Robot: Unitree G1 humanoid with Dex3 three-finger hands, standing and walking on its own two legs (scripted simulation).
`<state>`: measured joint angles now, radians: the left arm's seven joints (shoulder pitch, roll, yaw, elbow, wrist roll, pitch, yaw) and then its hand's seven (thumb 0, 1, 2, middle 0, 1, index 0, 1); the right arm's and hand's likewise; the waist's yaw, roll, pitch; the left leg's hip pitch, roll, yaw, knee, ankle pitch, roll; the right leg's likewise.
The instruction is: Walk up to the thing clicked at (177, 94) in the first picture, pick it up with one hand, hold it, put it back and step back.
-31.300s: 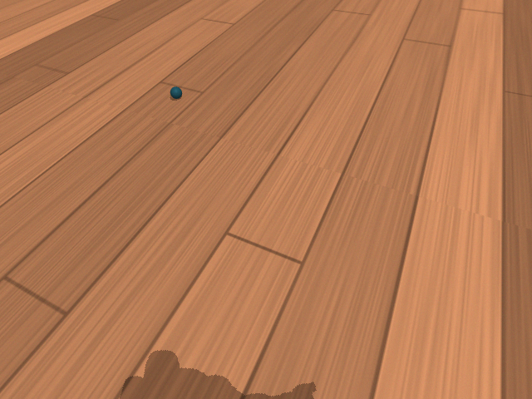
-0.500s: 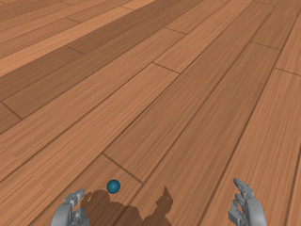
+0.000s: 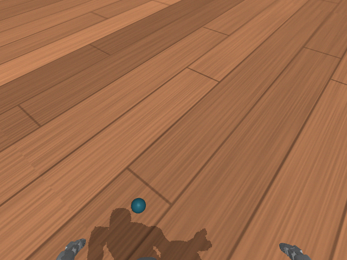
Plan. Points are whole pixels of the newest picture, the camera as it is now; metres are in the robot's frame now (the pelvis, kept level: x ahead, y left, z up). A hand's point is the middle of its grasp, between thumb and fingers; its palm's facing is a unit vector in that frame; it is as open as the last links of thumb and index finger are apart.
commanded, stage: stand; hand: left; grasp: from above
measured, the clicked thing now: (138, 205) +0.48 +0.24 -0.70
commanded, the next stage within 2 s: none
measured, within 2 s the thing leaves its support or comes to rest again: neither
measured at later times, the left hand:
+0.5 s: hand out of the picture +0.04 +0.23 -0.13, palm faces +0.05 -0.94 -0.33, open 7.4 cm
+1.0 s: hand out of the picture +0.06 +0.23 -0.13, palm faces +0.03 -0.94 -0.33, open 7.4 cm
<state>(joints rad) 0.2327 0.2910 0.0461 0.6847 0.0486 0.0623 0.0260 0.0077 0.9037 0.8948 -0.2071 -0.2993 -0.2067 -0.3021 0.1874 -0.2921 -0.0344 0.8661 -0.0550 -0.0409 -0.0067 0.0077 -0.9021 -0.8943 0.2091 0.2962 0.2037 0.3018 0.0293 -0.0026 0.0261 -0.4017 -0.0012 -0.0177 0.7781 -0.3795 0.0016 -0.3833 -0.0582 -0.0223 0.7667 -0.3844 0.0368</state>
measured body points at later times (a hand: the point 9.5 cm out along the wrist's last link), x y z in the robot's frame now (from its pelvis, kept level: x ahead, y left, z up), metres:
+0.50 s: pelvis +0.00 -0.01 +0.03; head +0.00 -0.01 +0.48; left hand +0.03 +0.28 -0.11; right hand +0.08 -0.28 -0.11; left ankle +0.02 +0.12 -0.71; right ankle +0.01 -0.14 -0.71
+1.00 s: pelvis +0.01 -0.01 +0.04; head +0.02 -0.02 +0.49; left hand +0.06 +0.28 -0.10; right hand +0.08 -0.30 -0.11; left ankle +0.02 +0.12 -0.71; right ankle +0.01 -0.14 -0.71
